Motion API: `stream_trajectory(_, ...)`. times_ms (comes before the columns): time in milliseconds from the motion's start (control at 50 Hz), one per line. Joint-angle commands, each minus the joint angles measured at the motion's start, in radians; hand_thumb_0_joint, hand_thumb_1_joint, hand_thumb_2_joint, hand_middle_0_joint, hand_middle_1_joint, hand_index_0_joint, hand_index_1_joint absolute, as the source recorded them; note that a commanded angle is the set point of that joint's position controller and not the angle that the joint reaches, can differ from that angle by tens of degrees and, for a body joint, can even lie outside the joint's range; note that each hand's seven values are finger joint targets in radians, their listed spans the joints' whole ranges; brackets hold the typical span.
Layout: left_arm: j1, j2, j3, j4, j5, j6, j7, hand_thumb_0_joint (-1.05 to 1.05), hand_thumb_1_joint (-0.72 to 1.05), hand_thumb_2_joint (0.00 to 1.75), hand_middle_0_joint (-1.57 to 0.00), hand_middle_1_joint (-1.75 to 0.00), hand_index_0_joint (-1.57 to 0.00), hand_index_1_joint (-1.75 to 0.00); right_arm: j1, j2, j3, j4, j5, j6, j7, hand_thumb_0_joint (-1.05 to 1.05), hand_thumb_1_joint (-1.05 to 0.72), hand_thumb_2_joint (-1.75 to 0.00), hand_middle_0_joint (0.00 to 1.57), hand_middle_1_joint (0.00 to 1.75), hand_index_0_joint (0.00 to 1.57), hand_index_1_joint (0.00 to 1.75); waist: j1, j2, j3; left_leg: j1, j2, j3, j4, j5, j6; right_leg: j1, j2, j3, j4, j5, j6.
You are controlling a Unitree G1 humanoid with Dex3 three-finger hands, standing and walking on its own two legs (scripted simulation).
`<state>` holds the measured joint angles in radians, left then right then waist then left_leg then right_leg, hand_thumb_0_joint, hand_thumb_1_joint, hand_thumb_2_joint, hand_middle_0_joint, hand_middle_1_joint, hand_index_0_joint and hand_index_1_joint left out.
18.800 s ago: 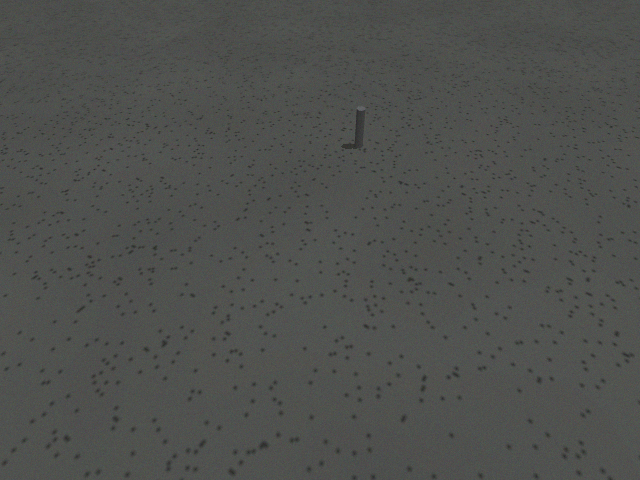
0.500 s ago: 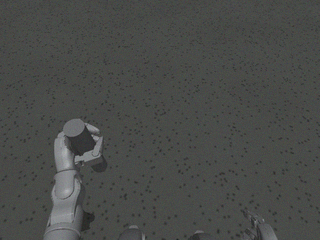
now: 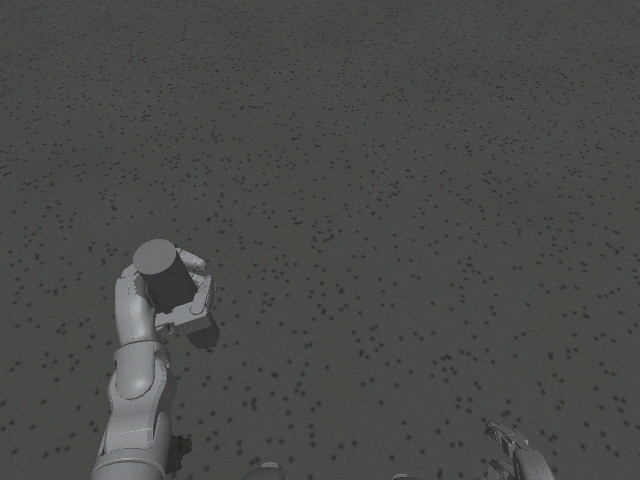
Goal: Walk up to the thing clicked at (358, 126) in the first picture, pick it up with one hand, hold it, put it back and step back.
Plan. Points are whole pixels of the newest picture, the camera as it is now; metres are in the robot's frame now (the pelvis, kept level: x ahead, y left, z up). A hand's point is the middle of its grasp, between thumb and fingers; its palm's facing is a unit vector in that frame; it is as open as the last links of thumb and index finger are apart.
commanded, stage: hold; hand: left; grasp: from the side
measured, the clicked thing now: (184, 303) +0.33 +0.20 +0.02
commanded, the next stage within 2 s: none
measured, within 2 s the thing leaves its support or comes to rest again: neither
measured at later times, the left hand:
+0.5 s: hand (189, 295) +0.32 +0.18 +0.06, palm faces +0.25 -0.97 +0.00, open 5.4 cm
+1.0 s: hand (189, 298) +0.32 +0.18 +0.05, palm faces +0.25 -0.97 +0.00, open 5.4 cm
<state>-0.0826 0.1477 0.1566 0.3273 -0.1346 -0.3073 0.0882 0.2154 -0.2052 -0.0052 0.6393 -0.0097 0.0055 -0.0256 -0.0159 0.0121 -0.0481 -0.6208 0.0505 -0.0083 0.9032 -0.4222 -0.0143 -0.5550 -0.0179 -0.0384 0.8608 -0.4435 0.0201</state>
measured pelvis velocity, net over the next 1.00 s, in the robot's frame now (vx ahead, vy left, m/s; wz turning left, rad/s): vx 0.00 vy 0.00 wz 0.00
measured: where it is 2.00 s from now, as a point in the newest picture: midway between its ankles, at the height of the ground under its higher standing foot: outside the picture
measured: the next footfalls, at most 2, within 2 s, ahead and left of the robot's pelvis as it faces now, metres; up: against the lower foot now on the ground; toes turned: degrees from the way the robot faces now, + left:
none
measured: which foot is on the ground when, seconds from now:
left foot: down 0.00-1.00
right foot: down 0.00-1.00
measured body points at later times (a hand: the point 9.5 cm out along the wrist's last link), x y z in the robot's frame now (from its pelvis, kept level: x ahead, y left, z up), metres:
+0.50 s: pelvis +0.00 +0.00 +0.00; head +0.05 +0.01 +0.45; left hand +0.30 +0.23 +0.06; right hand +0.14 -0.24 -0.10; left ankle +0.02 +0.12 -0.69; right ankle -0.01 -0.13 -0.69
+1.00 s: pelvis +0.00 +0.00 +0.00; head +0.04 +0.00 +0.45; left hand +0.30 +0.23 +0.06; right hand +0.14 -0.25 -0.10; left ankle +0.02 +0.12 -0.69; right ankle -0.01 -0.13 -0.69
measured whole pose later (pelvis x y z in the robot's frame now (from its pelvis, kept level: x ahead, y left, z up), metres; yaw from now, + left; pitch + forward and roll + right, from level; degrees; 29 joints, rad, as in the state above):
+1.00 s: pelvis +0.00 +0.00 +0.00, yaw +0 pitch +7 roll -1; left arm -0.07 0.15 0.17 0.34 -0.14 -0.33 0.07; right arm 0.21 -0.21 -0.01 0.65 -0.01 0.00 -0.02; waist -0.02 0.01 -0.03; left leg -0.59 0.05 -0.01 0.87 -0.40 -0.02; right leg -0.53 -0.02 -0.04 0.84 -0.43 0.01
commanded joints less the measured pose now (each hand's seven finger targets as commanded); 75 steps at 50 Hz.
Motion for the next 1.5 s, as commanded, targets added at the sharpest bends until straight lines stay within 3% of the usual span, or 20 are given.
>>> stream_trajectory(0, -0.242, 0.113, 0.031, -0.243, 0.004, -0.075, -0.002, 0.00, 0.56, 1.18, -1.28, -1.32, -1.30, -1.31, -0.030, -0.135, -0.054, -0.132, 0.006, -0.046, -0.007, 0.00, -0.91, -0.90, 0.20, 0.30, 0.20, 0.30, -0.005, 0.009, -0.266, 0.183, -0.030, 0.005, -0.139, 0.246, 0.012, 0.102, 0.032, -0.006, -0.125, 0.299, -0.020)
stream_trajectory(80, -0.252, 0.105, 0.026, -0.238, 0.004, -0.073, -0.003, 0.00, 0.59, 1.17, -1.27, -1.31, -1.29, -1.30, -0.042, -0.130, -0.053, -0.132, 0.006, -0.048, -0.007, 0.00, -0.90, -0.90, 0.20, 0.30, 0.20, 0.30, -0.009, 0.026, -0.233, 0.186, -0.029, 0.000, -0.155, 0.218, 0.008, 0.080, 0.034, -0.011, -0.131, 0.263, -0.023)
stream_trajectory(120, -0.259, 0.128, 0.056, -0.253, -0.005, -0.078, -0.002, 0.00, 0.61, 1.18, -1.27, -1.31, -1.28, -1.30, -0.045, -0.132, -0.053, -0.136, 0.008, -0.051, -0.009, 0.00, -0.90, -0.90, 0.20, 0.30, 0.20, 0.30, 0.002, 0.007, -0.246, 0.174, -0.032, 0.003, -0.154, 0.207, 0.011, 0.100, 0.032, -0.008, -0.140, 0.256, -0.021)
stream_trajectory(180, -0.230, 0.094, 0.015, -0.258, 0.000, -0.076, -0.007, 0.00, 0.58, 1.18, -1.28, -1.31, -1.29, -1.31, -0.038, -0.134, -0.054, -0.141, 0.006, -0.052, -0.008, 0.00, -0.91, -0.90, 0.20, 0.30, 0.20, 0.30, -0.010, -0.002, -0.278, 0.201, -0.032, 0.007, -0.151, 0.247, 0.012, 0.120, 0.032, -0.004, -0.135, 0.301, -0.019)
stream_trajectory(240, -0.215, 0.109, 0.040, -0.233, -0.001, -0.076, -0.005, 0.00, 0.59, 1.16, -1.27, -1.30, -1.28, -1.29, -0.045, -0.136, -0.057, -0.134, 0.008, -0.056, -0.009, 0.00, -0.91, -0.90, 0.20, 0.30, 0.20, 0.30, -0.001, 0.001, -0.250, 0.189, -0.031, 0.005, -0.150, 0.233, 0.011, 0.098, 0.033, -0.007, -0.138, 0.281, -0.021)
stream_trajectory(300, -0.218, 0.104, 0.025, -0.279, 0.000, -0.086, -0.005, 0.00, 0.58, 1.17, -1.27, -1.31, -1.28, -1.30, -0.040, -0.128, -0.053, -0.136, 0.004, -0.058, -0.006, 0.00, -0.91, -0.90, 0.20, 0.30, 0.20, 0.30, -0.004, 0.009, -0.296, 0.210, -0.032, 0.001, -0.147, 0.255, 0.012, 0.129, 0.032, -0.006, -0.130, 0.304, -0.019)
stream_trajectory(400, -0.253, 0.113, 0.039, -0.263, 0.000, -0.090, -0.001, 0.00, 0.61, 1.18, -1.26, -1.30, -1.27, -1.30, -0.052, -0.130, -0.052, -0.130, 0.007, -0.058, -0.009, 0.00, -0.91, -0.90, 0.20, 0.30, 0.20, 0.30, -0.010, 0.015, -0.237, 0.191, -0.033, 0.006, -0.157, 0.203, 0.011, 0.089, 0.031, -0.003, -0.144, 0.258, -0.020)
stream_trajectory(520, -0.248, 0.118, 0.032, -0.255, -0.002, -0.082, -0.012, 0.00, 0.62, 1.20, -1.27, -1.31, -1.28, -1.30, -0.033, -0.141, -0.059, -0.124, 0.009, -0.056, -0.008, 0.00, -0.90, -0.90, 0.20, 0.30, 0.20, 0.30, -0.009, 0.018, -0.290, 0.229, -0.028, 0.000, -0.148, 0.297, 0.012, 0.126, 0.033, -0.007, -0.132, 0.334, -0.021)
stream_trajectory(600, -0.242, 0.100, 0.024, -0.223, -0.008, -0.079, -0.015, 0.00, 0.58, 1.20, -1.28, -1.33, -1.30, -1.32, -0.033, -0.137, -0.058, -0.117, 0.008, -0.059, -0.003, 0.00, -0.90, -0.90, 0.20, 0.30, 0.20, 0.30, -0.010, 0.010, -0.242, 0.202, -0.027, -0.001, -0.149, 0.286, 0.013, 0.096, 0.035, -0.011, -0.132, 0.323, -0.020)
stream_trajectory(660, -0.228, 0.131, 0.058, -0.233, -0.004, -0.085, -0.013, 0.00, 0.60, 1.20, -1.28, -1.32, -1.29, -1.31, -0.033, -0.135, -0.056, -0.124, 0.009, -0.054, -0.001, 0.00, -0.91, -0.90, 0.20, 0.30, 0.20, 0.30, 0.010, 0.017, -0.270, 0.215, -0.031, 0.000, -0.152, 0.291, 0.012, 0.134, 0.030, -0.008, -0.136, 0.325, -0.020)
stream_trajectory(720, -0.251, 0.105, 0.036, -0.248, -0.007, -0.091, -0.011, 0.00, 0.58, 1.20, -1.27, -1.32, -1.28, -1.32, -0.040, -0.132, -0.054, -0.128, 0.009, -0.055, 0.000, 0.00, -0.91, -0.90, 0.20, 0.30, 0.20, 0.30, 0.001, 0.019, -0.261, 0.219, -0.030, 0.005, -0.156, 0.283, 0.010, 0.124, 0.030, -0.006, -0.138, 0.323, -0.021)
stream_trajectory(800, -0.245, 0.138, 0.066, -0.245, -0.002, -0.094, -0.014, 0.00, 0.58, 1.18, -1.26, -1.30, -1.27, -1.30, -0.038, -0.136, -0.058, -0.126, 0.007, -0.053, -0.003, 0.00, -0.91, -0.90, 0.20, 0.30, 0.20, 0.30, 0.001, -0.009, -0.256, 0.191, -0.032, 0.006, -0.153, 0.252, 0.015, 0.126, 0.027, -0.003, -0.145, 0.307, -0.017)
stream_trajectory(1020, -0.262, 0.113, 0.031, -0.226, -0.010, -0.111, -0.030, 0.00, 0.57, 1.18, -1.26, -1.30, -1.27, -1.30, -0.038, -0.135, -0.056, -0.119, 0.007, -0.056, -0.004, 0.00, -0.91, -0.90, 0.20, 0.30, 0.20, 0.30, -0.014, 0.007, -0.263, 0.201, -0.035, 0.008, -0.143, 0.265, 0.018, 0.120, 0.024, 0.002, -0.143, 0.327, -0.015)
stream_trajectory(1080, -0.258, 0.140, 0.061, -0.216, -0.006, -0.113, -0.028, 0.00, 0.56, 1.18, -1.26, -1.29, -1.27, -1.29, -0.049, -0.131, -0.053, -0.124, 0.010, -0.056, -0.005, 0.00, -0.91, -0.90, 0.20, 0.30, 0.20, 0.30, 0.002, 0.019, -0.243, 0.187, -0.036, 0.011, -0.158, 0.202, 0.013, 0.106, 0.024, 0.000, -0.156, 0.255, -0.021)
stream_trajectory(1220, -0.266, 0.118, 0.041, -0.199, -0.009, -0.108, -0.024, 0.00, 0.58, 1.19, -1.26, -1.30, -1.27, -1.30, -0.047, -0.134, -0.053, -0.125, 0.012, -0.059, -0.007, 0.00, -0.91, -0.90, 0.20, 0.30, 0.20, 0.30, -0.005, -0.006, -0.233, 0.188, -0.034, 0.006, -0.169, 0.195, 0.013, 0.107, 0.028, -0.006, -0.158, 0.245, -0.021)
stream_trajectory(1260, -0.261, 0.147, 0.075, -0.198, -0.009, -0.112, -0.021, 0.00, 0.54, 1.20, -1.26, -1.32, -1.28, -1.31, -0.041, -0.131, -0.053, -0.117, 0.009, -0.057, -0.007, 0.00, -0.91, -0.90, 0.20, 0.30, 0.20, 0.30, 0.002, 0.016, -0.256, 0.192, -0.035, 0.007, -0.162, 0.214, 0.013, 0.119, 0.026, -0.003, -0.154, 0.264, -0.020)
stream_trajectory(1300, -0.273, 0.119, 0.037, -0.214, -0.009, -0.110, -0.027, 0.00, 0.56, 1.20, -1.27, -1.32, -1.28, -1.32, -0.035, -0.135, -0.054, -0.120, 0.009, -0.059, -0.006, 0.00, -0.91, -0.90, 0.20, 0.30, 0.20, 0.30, -0.007, 0.004, -0.270, 0.209, -0.034, 0.006, -0.160, 0.241, 0.014, 0.128, 0.028, -0.003, -0.150, 0.293, -0.019)
stream_trajectory(1360, -0.284, 0.116, 0.033, -0.220, -0.011, -0.107, -0.027, 0.00, 0.56, 1.22, -1.27, -1.33, -1.28, -1.32, -0.029, -0.139, -0.057, -0.116, 0.010, -0.058, -0.006, 0.00, -0.91, -0.90, 0.20, 0.30, 0.20, 0.30, -0.011, 0.032, -0.274, 0.233, -0.028, 0.001, -0.165, 0.270, 0.011, 0.117, 0.033, -0.009, -0.141, 0.306, -0.024)
stream_trajectory(1400, -0.264, 0.138, 0.066, -0.186, -0.012, -0.104, -0.025, 0.00, 0.55, 1.21, -1.27, -1.32, -1.28, -1.32, -0.038, -0.137, -0.055, -0.116, 0.013, -0.059, -0.005, 0.00, -0.92, -0.91, 0.20, 0.30, 0.20, 0.30, -0.002, 0.005, -0.238, 0.208, -0.031, 0.004, -0.162, 0.262, 0.014, 0.119, 0.029, -0.006, -0.151, 0.305, -0.020)
stream_trajectory(1480, -0.279, 0.112, 0.040, -0.193, -0.008, -0.103, -0.022, 0.00, 0.53, 1.21, -1.27, -1.32, -1.28, -1.32, -0.032, -0.136, -0.056, -0.115, 0.010, -0.058, -0.005, 0.00, -0.91, -0.91, 0.20, 0.30, 0.20, 0.30, -0.009, 0.013, -0.252, 0.224, -0.028, 0.000, -0.165, 0.262, 0.012, 0.110, 0.031, -0.009, -0.145, 0.298, -0.022)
